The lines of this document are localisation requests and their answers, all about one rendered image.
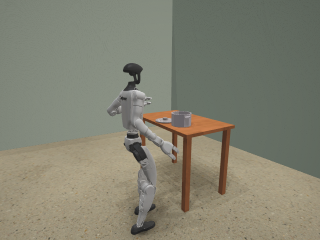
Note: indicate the robot right hand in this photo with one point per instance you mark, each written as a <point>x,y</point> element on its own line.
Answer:
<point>166,148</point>

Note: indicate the pot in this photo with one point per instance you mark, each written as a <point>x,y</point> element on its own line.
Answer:
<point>181,119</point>

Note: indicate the robot right shin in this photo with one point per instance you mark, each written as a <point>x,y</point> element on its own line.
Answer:
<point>145,203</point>

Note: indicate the right robot forearm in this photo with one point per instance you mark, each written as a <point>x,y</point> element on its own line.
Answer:
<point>144,130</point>

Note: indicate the robot right upper arm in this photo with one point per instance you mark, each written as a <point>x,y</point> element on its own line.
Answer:
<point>138,98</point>

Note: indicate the robot right thigh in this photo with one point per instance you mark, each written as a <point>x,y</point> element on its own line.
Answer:
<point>142,154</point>

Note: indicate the robot left upper arm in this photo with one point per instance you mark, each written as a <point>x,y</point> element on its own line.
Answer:
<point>115,104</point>

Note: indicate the left robot forearm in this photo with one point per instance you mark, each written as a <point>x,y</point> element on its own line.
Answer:
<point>119,110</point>

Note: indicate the table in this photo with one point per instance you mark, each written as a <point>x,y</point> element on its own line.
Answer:
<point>199,126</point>

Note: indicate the robot left hand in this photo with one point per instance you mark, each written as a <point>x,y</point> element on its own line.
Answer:
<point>147,103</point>

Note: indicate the lid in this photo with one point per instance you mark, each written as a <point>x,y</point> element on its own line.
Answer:
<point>161,120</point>

